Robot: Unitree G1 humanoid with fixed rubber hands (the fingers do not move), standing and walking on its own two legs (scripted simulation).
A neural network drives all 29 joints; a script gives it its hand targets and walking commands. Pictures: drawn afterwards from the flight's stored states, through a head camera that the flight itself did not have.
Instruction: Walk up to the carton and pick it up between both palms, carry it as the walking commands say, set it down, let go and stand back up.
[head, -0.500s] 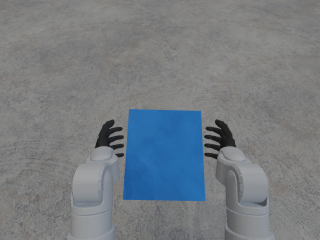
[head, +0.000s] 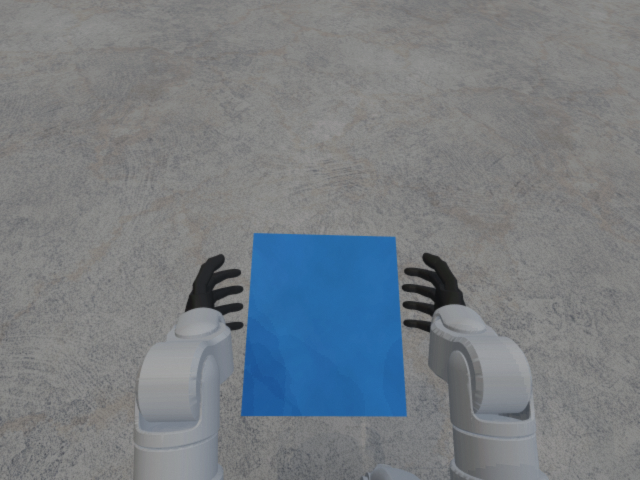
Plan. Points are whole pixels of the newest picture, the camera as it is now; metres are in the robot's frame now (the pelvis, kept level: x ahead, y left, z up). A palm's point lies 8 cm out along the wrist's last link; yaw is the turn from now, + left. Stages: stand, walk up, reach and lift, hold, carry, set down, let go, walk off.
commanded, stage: carry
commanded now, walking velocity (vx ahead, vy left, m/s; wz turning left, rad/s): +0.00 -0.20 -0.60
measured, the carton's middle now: (321, 325) +0.33 +0.02 -0.02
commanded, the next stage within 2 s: none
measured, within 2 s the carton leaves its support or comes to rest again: neither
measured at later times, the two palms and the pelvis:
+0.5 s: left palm (412, 352) +0.25 -0.08 +0.08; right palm out of the picture +0.17 -0.33 +0.09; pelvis -0.06 -0.13 -0.02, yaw -14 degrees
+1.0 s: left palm out of the picture +0.14 -0.33 +0.08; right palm out of the picture -0.02 -0.54 +0.08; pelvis -0.17 -0.27 -0.01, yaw -31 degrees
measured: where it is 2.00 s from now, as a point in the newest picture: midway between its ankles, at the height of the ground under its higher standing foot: outside the picture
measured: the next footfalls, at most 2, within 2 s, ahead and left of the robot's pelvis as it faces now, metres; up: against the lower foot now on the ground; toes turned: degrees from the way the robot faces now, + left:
right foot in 0.18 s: +0.06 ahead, -0.22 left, +0.00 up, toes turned -15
left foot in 0.48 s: +0.01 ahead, -0.05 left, +0.00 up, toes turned -5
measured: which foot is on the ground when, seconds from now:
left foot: down 0.00-0.18, up 0.20-0.46, down 0.48-0.84, up 0.86-1.00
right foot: up 0.00-0.16, down 0.18-0.50, up 0.52-0.84, down 0.86-1.00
